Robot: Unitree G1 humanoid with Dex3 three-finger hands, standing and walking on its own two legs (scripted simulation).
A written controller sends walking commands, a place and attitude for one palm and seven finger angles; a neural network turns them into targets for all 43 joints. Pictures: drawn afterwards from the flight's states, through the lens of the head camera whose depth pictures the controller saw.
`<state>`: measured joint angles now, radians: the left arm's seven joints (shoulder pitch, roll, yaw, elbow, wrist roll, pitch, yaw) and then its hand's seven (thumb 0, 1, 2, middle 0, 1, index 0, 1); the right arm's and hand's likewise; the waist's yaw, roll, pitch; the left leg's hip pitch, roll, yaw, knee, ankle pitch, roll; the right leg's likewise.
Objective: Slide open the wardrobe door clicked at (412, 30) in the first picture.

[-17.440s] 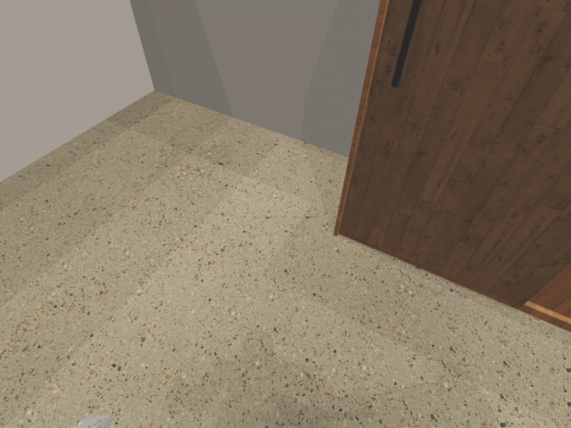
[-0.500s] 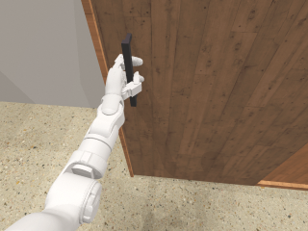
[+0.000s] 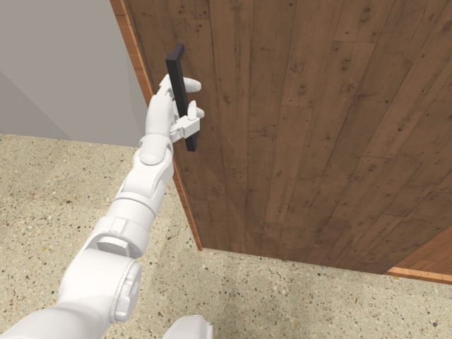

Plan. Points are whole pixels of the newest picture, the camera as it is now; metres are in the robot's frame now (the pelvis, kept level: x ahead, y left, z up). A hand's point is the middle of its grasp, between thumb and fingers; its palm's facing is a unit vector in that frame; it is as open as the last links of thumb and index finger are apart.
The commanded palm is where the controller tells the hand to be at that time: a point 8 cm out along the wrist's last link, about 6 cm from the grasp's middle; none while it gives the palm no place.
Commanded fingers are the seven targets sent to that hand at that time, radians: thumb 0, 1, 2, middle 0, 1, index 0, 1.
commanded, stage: step sideways, sliding the door along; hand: left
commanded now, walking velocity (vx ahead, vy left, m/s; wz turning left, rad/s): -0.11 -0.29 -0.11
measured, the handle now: (186, 104) +0.49 +0.13 +0.13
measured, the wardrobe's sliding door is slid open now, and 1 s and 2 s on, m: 0.00 0.10 0.32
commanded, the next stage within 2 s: none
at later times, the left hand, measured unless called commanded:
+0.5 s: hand (204, 117) +0.46 +0.09 +0.13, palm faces +0.42 -0.90 -0.12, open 6.2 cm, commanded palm +0.42 +0.04 +0.14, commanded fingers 0.00 0.90 0.90 -0.45 -1.40 -0.45 -1.40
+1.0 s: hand (258, 120) +0.45 -0.01 +0.14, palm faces +0.42 -0.91 +0.01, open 5.9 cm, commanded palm +0.41 -0.07 +0.13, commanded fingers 0.00 0.90 0.90 -0.45 -1.40 -0.45 -1.40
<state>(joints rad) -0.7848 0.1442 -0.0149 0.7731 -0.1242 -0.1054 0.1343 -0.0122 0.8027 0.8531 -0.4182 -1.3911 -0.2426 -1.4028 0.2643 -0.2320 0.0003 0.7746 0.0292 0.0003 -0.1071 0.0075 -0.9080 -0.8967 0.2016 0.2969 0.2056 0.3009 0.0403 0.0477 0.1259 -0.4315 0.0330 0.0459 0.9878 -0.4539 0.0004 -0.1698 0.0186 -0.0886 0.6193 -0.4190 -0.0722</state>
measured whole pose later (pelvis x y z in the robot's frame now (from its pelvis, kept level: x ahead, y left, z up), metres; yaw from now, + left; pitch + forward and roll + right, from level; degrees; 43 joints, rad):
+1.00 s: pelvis +0.15 -0.19 +0.00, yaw +5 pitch -1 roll -1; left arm -0.05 0.01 -0.01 -0.25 -0.07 -0.09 0.23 0.01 0.80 0.86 -0.35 -1.40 -0.22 -1.39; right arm 0.10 -0.18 0.03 0.55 0.03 -0.17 0.01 0.01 -0.91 -0.90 0.20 0.30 0.21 0.30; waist 0.15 0.10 0.23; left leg -0.27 0.14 0.09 0.88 -0.44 -0.03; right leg -0.29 -0.03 -0.13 0.64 -0.33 -0.02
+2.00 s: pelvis +0.05 -0.34 +0.02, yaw -5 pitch -1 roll -4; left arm -0.28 0.12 -0.03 0.01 -0.06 -0.06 0.15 0.03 0.83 0.86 -0.29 -1.40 -0.25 -1.38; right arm 0.19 -0.20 -0.02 0.62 0.01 -0.04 0.00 0.01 -0.91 -0.90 0.20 0.30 0.20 0.30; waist 0.11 0.02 0.17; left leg -0.24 0.20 0.11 0.53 -0.27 -0.05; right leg -0.56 -0.05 0.00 1.18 -0.31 0.05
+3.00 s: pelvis +0.05 -0.61 +0.01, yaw +0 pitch +1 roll +1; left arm -0.22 0.16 0.17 -0.04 -0.10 -0.08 0.23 0.00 0.81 0.87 -0.44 -1.40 -0.12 -1.40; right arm 0.05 -0.27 -0.04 0.63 0.03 -0.07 -0.06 0.01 -0.91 -0.90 0.20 0.30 0.20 0.30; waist 0.07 0.04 0.20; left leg -0.37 0.05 0.11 0.77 -0.48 -0.06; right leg -0.35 -0.07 -0.09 0.59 -0.22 -0.02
